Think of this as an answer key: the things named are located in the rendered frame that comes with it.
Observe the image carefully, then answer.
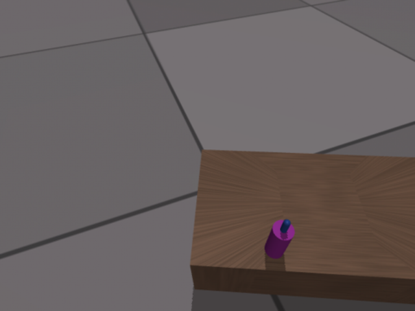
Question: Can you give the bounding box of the bottle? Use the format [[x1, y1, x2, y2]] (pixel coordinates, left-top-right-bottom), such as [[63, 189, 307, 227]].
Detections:
[[265, 219, 294, 259]]

